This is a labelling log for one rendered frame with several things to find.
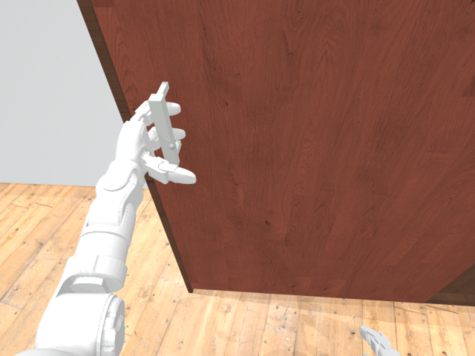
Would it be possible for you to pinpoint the wardrobe door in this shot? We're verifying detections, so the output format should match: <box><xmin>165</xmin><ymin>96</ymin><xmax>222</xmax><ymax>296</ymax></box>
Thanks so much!
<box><xmin>439</xmin><ymin>263</ymin><xmax>475</xmax><ymax>294</ymax></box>
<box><xmin>91</xmin><ymin>0</ymin><xmax>475</xmax><ymax>303</ymax></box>

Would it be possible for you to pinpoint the right robot hand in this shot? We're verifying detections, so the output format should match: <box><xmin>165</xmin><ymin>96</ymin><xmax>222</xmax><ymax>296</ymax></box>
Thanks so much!
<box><xmin>359</xmin><ymin>326</ymin><xmax>401</xmax><ymax>356</ymax></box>

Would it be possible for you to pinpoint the left robot hand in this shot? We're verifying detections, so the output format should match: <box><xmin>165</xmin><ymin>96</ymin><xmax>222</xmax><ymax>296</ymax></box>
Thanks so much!
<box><xmin>115</xmin><ymin>101</ymin><xmax>196</xmax><ymax>184</ymax></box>

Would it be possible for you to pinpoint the robot left upper arm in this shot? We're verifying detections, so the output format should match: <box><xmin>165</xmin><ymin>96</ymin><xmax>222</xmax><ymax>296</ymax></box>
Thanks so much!
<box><xmin>14</xmin><ymin>293</ymin><xmax>125</xmax><ymax>356</ymax></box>

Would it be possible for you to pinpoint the left robot forearm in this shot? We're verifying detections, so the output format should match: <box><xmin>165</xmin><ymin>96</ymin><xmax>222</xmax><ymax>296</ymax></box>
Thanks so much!
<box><xmin>35</xmin><ymin>159</ymin><xmax>145</xmax><ymax>349</ymax></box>

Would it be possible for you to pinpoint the handle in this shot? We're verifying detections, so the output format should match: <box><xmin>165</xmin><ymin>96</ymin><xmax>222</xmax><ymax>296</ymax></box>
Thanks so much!
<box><xmin>148</xmin><ymin>82</ymin><xmax>182</xmax><ymax>167</ymax></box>

